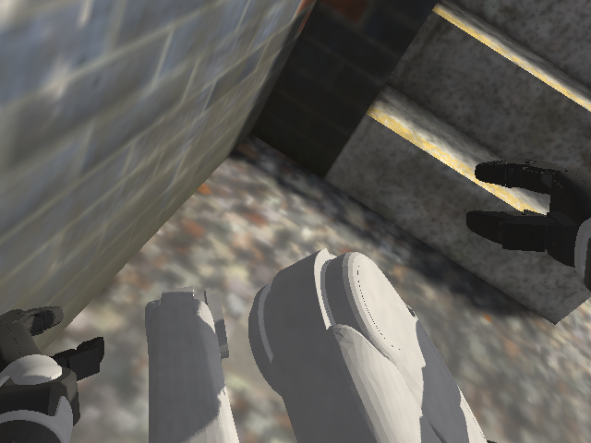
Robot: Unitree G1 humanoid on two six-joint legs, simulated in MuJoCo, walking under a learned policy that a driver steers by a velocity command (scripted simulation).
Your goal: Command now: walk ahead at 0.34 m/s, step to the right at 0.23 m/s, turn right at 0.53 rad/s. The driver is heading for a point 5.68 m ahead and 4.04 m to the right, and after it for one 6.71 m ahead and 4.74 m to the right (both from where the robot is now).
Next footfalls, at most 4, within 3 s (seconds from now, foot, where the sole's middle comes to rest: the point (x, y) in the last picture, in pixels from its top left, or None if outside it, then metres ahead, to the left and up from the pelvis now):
none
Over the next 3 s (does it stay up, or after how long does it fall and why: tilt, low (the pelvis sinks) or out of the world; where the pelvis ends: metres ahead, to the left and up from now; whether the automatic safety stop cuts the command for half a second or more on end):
falls after 0.14 s (tilt)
